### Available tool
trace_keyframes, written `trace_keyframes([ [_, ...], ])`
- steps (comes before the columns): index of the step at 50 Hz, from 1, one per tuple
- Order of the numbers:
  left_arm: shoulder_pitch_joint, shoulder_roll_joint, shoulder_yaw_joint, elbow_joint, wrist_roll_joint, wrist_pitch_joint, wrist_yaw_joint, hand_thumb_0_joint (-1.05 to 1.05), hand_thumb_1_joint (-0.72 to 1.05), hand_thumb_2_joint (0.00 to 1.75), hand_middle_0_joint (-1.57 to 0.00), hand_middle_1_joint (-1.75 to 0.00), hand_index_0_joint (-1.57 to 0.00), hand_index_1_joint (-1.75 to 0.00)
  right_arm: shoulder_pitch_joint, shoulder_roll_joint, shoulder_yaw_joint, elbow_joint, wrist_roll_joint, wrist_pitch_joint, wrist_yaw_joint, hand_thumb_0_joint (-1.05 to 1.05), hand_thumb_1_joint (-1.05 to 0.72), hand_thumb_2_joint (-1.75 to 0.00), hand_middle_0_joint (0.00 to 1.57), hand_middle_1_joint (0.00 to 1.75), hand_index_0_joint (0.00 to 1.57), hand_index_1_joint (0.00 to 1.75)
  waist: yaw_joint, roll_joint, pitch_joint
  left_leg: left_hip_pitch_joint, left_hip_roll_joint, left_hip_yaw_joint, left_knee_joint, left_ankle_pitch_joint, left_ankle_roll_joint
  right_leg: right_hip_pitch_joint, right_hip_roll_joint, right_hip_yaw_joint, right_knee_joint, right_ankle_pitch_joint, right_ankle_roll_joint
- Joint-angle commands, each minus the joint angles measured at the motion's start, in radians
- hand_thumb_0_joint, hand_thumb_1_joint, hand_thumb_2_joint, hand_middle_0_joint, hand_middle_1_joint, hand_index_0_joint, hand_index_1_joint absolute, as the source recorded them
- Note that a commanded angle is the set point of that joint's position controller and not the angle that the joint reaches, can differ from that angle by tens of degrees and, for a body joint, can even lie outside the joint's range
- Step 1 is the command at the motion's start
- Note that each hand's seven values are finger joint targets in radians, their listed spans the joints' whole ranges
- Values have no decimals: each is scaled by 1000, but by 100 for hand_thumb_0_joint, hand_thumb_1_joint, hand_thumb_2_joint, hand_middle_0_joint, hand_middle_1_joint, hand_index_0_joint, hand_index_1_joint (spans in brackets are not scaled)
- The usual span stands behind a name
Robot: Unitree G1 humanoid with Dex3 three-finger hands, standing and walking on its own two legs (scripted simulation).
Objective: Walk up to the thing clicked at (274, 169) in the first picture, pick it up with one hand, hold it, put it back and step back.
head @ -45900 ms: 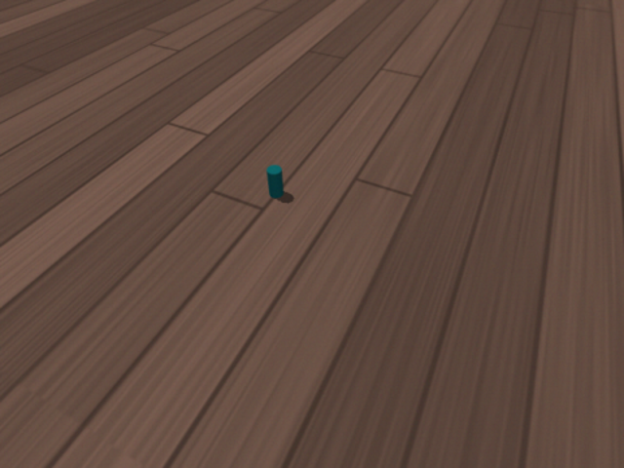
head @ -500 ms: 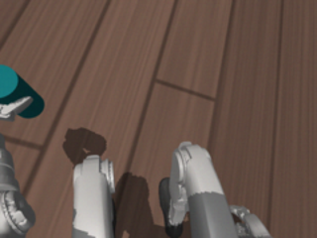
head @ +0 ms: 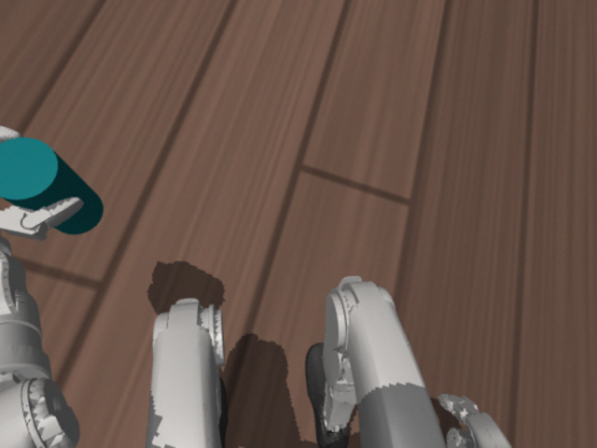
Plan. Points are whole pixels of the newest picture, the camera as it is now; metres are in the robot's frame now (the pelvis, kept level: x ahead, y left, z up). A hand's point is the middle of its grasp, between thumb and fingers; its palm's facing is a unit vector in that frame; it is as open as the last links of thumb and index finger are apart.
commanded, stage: lift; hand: left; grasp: from the side
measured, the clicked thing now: (53, 192) +0.46 +0.27 -0.06
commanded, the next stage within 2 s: hold in 1.80 s
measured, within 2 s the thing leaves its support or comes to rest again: neither
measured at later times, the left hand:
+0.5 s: hand out of the picture +0.41 +0.27 +0.12, palm faces +0.35 -0.93 -0.07, open 10.5 cm
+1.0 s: hand out of the picture +0.41 +0.23 +0.27, palm faces +0.33 -0.94 -0.05, open 10.5 cm
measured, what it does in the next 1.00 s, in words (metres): rises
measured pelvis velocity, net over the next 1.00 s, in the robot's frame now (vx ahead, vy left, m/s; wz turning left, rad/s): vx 0.06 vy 0.00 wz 0.05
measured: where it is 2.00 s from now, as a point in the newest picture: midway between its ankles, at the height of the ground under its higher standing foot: (271, 434)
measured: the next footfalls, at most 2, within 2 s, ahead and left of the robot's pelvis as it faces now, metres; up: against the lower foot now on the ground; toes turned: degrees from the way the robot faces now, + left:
none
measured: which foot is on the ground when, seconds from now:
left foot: down 0.00-1.00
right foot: down 0.00-1.00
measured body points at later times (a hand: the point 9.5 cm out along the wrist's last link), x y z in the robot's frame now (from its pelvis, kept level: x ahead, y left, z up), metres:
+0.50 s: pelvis +0.02 +0.00 +0.13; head +0.19 +0.04 +0.54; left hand +0.39 +0.31 +0.13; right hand +0.17 -0.25 +0.00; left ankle +0.07 +0.11 -0.37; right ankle +0.11 -0.12 -0.37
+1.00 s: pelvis +0.06 +0.00 +0.26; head +0.16 +0.03 +0.70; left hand +0.38 +0.27 +0.28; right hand +0.20 -0.23 +0.14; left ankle +0.07 +0.11 -0.37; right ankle +0.11 -0.12 -0.37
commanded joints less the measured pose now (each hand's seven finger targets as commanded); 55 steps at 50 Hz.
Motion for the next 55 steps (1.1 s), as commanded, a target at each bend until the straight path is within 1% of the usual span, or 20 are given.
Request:
trace_keyframes([
  [1,-371,310,28,-398,-57,-96,-5,0,-5,130,-131,-149,-133,-149,148,-221,-90,-63,22,-31,-21,0,-93,-91,20,30,20,30,39,256,-740,542,3,8,-372,172,3,434,30,12,-247,133,-42],
  [5,-312,248,-1,-465,-74,-65,8,0,-3,129,-130,-149,-133,-148,139,-214,-95,-82,36,-37,-27,0,-93,-91,20,30,20,30,52,270,-745,633,6,-21,-436,202,-5,430,27,10,-276,151,-49],
  [7,-285,273,18,-509,-73,-47,23,0,-3,130,-131,-150,-134,-149,138,-212,-102,-91,45,-42,-33,0,-93,-91,20,30,20,30,64,238,-739,639,6,-15,-456,198,0,476,27,16,-314,147,-45],
  [12,-183,168,-35,-591,-96,-11,45,0,-6,130,-129,-149,-132,-149,123,-185,-108,-102,59,-55,-43,0,-93,-91,20,30,20,30,64,211,-710,694,5,-8,-519,205,4,562,29,26,-400,156,-43],
  [13,-168,192,-22,-612,-93,-3,55,0,-6,130,-129,-149,-132,-148,121,-186,-111,-103,62,-58,-46,0,-93,-91,20,30,20,30,71,191,-711,700,6,-3,-529,199,7,593,31,31,-421,153,-40],
  [15,-142,176,-40,-670,-85,14,72,0,-7,129,-129,-148,-132,-148,119,-177,-115,-115,67,-61,-49,0,-93,-91,20,30,20,30,80,204,-733,756,9,-3,-565,222,4,629,30,35,-453,169,-42],
  [17,-102,103,-90,-702,-96,29,79,0,-9,129,-129,-149,-132,-149,108,-165,-115,-119,74,-65,-54,0,-93,-91,20,30,20,30,68,189,-698,782,10,-10,-607,187,4,652,32,35,-499,148,-39],
  [22,-28,121,-82,-819,-95,56,114,0,-8,127,-127,-147,-131,-146,98,-152,-117,-131,85,-78,-70,0,-93,-90,20,30,20,30,90,177,-702,892,13,-10,-695,246,2,787,33,43,-589,199,-35],
  [24,39,36,-153,-837,-101,75,121,0,-8,130,-128,-148,-131,-148,92,-138,-112,-135,87,-85,-73,0,-93,-90,20,30,20,30,82,165,-686,953,14,-10,-724,302,-1,826,36,41,-627,240,-36],
  [26,61,35,-144,-861,-104,85,141,0,-8,128,-128,-147,-131,-147,89,-131,-112,-135,89,-92,-80,0,-93,-90,20,30,20,30,85,155,-648,965,14,-7,-763,286,0,874,38,43,-674,235,-32],
  [27,121,-22,-189,-801,-100,99,142,0,-8,127,-127,-146,-130,-146,108,-124,-108,-114,90,-93,-81,0,-92,-90,20,30,20,30,78,141,-610,1007,18,-21,-794,305,-5,866,38,37,-692,245,-33],
  [28,72,12,-174,-887,-96,93,149,0,-8,127,-125,-145,-129,-144,94,-125,-109,-120,88,-95,-84,0,-92,-90,20,30,20,30,90,162,-604,1023,19,-20,-819,278,-5,886,40,39,-715,227,-33],
  [31,95,-9,-202,-893,-83,107,166,0,-7,127,-127,-146,-130,-145,92,-116,-106,-127,90,-99,-93,0,-91,-90,20,30,20,30,80,147,-556,1089,22,-27,-890,258,-5,942,40,40,-788,222,-28],
  [35,141,-75,-244,-836,-79,108,182,0,-5,128,-127,-146,-131,-146,95,-96,-94,-114,82,-107,-95,0,-91,-90,20,30,20,30,85,132,-491,1162,26,-34,-951,343,-15,998,44,30,-835,276,-31],
  [39,112,-58,-240,-817,-56,96,201,0,-4,128,-128,-146,-131,-145,99,-96,-98,-112,75,-109,-96,0,-90,-90,20,30,20,30,99,128,-447,1223,24,-22,-1015,363,-15,1073,39,34,-904,297,-31],
  [41,129,-124,-298,-773,-56,95,197,0,-6,128,-128,-146,-131,-146,103,-87,-92,-114,70,-110,-91,0,-90,-90,20,30,20,30,83,119,-413,1247,25,-21,-1047,354,-15,1101,42,30,-942,295,-30],
  [46,193,-102,-277,-783,-47,82,206,0,-5,126,-127,-144,-130,-144,94,-88,-97,-127,64,-110,-79,0,-91,-90,20,30,20,30,126,94,-413,1304,18,-11,-1116,403,-15,1232,42,27,-1008,341,-28],
  [49,147,-135,-307,-840,-58,65,212,0,-7,124,-127,-143,-130,-143,102,-79,-93,-132,63,-108,-75,0,-91,-90,20,30,20,30,107,86,-424,1339,16,2,-1133,428,-11,1296,45,33,-1040,381,-25],
  [52,206,-133,-308,-791,-40,70,221,0,-9,122,-124,-139,-126,-140,112,-68,-85,-120,56,-104,-77,0,-92,-90,20,30,20,30,107,68,-390,1348,17,5,-1153,478,-11,1334,48,32,-1060,422,-25],
  [55,106,-126,-324,-912,-37,57,238,0,-5,122,-123,-138,-125,-138,107,-71,-89,-131,54,-101,-80,0,-91,-90,20,30,20,30,110,118,-415,1424,16,7,-1190,491,-18,1355,43,35,-1086,430,-27],
])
